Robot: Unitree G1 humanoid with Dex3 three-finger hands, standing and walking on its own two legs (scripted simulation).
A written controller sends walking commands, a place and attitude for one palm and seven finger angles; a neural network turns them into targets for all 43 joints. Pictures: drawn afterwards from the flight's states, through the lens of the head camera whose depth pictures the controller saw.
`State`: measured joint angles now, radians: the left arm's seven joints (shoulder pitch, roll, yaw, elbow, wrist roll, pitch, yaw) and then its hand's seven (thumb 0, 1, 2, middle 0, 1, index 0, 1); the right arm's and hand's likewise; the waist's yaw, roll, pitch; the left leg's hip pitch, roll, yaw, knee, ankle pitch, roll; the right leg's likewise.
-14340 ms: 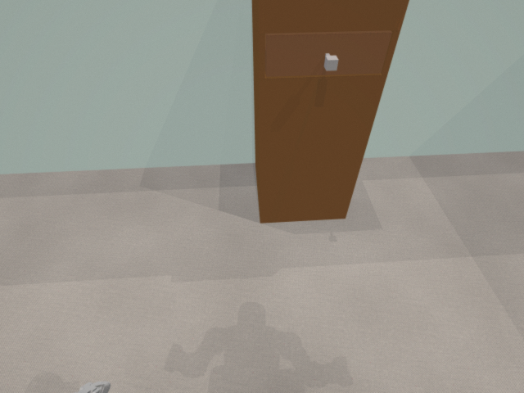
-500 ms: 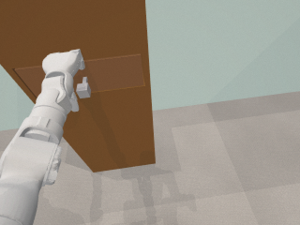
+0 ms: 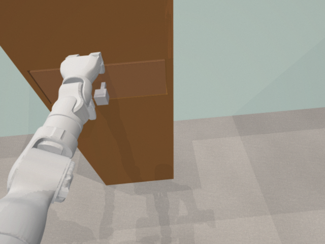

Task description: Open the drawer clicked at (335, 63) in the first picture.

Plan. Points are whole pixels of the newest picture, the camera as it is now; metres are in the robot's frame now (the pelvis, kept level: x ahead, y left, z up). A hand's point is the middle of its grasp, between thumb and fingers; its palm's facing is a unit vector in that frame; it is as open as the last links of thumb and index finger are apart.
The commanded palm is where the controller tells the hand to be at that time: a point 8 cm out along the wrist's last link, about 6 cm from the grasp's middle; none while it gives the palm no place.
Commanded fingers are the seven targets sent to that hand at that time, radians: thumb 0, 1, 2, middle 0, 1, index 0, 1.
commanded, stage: move the hooked fingers above the handle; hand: left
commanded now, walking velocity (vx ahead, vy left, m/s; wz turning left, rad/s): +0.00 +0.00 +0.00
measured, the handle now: (102, 92) +0.53 +0.18 +0.07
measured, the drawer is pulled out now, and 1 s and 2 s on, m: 0.00 0.00 0.00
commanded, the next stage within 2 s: none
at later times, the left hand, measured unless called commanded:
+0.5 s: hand (90, 96) +0.46 +0.19 +0.11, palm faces -0.13 -0.01 -0.99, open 13.8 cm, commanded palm +0.46 +0.18 +0.18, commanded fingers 0.00 -0.50 0.30 -0.30 -1.20 -0.30 -1.20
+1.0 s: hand (76, 100) +0.45 +0.22 +0.12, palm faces -0.13 +0.01 -0.99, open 13.8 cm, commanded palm +0.45 +0.19 +0.18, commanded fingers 0.00 -0.50 0.30 -0.30 -1.20 -0.30 -1.20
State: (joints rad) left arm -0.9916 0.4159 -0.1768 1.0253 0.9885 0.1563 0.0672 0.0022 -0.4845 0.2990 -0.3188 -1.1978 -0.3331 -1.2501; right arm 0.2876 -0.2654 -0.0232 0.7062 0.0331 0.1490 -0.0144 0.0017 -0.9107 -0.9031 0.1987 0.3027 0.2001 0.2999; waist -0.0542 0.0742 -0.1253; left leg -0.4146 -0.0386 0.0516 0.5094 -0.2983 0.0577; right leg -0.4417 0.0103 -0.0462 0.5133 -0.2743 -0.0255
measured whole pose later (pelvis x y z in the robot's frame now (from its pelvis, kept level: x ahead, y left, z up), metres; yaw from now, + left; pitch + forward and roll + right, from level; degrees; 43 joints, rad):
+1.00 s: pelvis +0.00 -0.02 +0.00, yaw +0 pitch +9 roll +0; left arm -0.85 0.50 -0.17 0.89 0.97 0.15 -0.03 0.00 -0.48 0.30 -0.34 -1.21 -0.32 -1.21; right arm 0.28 -0.26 -0.01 0.67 0.05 0.15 -0.08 0.00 -0.91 -0.90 0.20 0.30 0.20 0.30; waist -0.03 0.06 -0.08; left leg -0.34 -0.02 0.04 0.45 -0.27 0.04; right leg -0.37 0.03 -0.05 0.47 -0.25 -0.05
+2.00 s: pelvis +0.00 +0.00 +0.00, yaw +1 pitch +10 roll +0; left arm -0.90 0.40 -0.22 0.89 0.94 0.08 -0.05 0.00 -0.48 0.30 -0.32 -1.20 -0.33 -1.22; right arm 0.27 -0.27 -0.03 0.69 0.04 0.15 -0.04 0.00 -0.91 -0.90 0.20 0.30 0.20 0.30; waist -0.06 0.07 -0.11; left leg -0.39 -0.04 0.03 0.51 -0.30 0.06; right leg -0.41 0.01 -0.06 0.51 -0.28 -0.03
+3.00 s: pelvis -0.01 -0.01 -0.01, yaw +0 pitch +13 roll +0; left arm -0.87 0.45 -0.10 0.99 1.02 -0.04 0.12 0.00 -0.48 0.30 -0.32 -1.20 -0.29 -1.19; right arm 0.34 -0.26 -0.03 0.70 0.02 0.11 -0.05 0.00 -0.91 -0.90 0.20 0.30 0.20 0.30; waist -0.08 0.05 -0.11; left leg -0.48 -0.02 0.05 0.57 -0.32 0.05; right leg -0.50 0.02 -0.05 0.56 -0.29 -0.04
